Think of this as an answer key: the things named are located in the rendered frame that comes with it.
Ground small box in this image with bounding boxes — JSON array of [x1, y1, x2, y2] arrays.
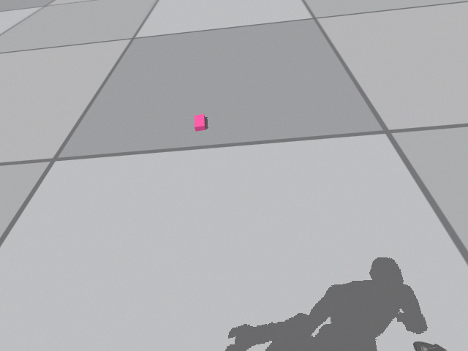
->
[[195, 114, 205, 131]]

